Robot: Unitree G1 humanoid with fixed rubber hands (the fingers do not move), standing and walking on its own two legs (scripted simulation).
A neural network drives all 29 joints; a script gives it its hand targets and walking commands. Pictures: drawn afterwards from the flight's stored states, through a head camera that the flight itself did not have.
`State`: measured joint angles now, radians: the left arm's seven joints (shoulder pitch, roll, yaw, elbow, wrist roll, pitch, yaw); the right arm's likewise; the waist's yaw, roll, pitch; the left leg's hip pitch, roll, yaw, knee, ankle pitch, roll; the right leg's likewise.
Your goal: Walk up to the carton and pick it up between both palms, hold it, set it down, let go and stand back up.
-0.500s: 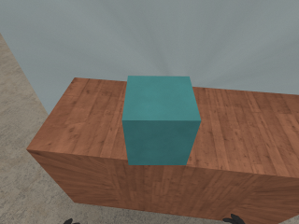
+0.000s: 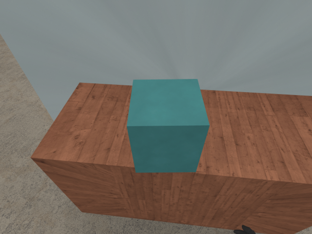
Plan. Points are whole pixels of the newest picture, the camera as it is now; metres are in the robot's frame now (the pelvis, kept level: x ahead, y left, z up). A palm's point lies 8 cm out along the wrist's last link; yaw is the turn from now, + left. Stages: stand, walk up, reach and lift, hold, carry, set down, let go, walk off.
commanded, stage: stand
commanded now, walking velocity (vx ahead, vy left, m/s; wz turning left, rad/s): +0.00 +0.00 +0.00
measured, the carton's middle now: (165, 127) +0.45 +0.00 -0.01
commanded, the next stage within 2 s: none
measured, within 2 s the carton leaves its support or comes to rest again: neither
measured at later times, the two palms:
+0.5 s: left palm out of the picture +0.06 +0.26 -0.12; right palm out of the picture +0.09 -0.24 -0.11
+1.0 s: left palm out of the picture +0.05 +0.26 -0.12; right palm out of the picture +0.08 -0.24 -0.12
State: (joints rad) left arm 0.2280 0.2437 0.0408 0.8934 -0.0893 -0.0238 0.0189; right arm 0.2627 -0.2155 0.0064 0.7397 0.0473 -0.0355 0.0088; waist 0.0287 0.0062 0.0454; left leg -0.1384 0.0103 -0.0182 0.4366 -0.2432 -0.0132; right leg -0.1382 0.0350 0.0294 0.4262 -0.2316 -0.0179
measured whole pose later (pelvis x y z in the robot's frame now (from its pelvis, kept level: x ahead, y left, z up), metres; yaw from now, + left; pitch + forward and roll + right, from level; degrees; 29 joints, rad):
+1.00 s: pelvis -0.01 +0.00 +0.00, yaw +0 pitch -4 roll +0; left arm 0.22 0.24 0.04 0.97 -0.09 -0.03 0.02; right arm 0.26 -0.23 0.01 0.82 0.05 -0.03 0.01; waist 0.03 0.02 0.05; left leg -0.14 0.01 -0.02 0.44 -0.23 -0.01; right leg -0.14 0.03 0.03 0.43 -0.22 -0.02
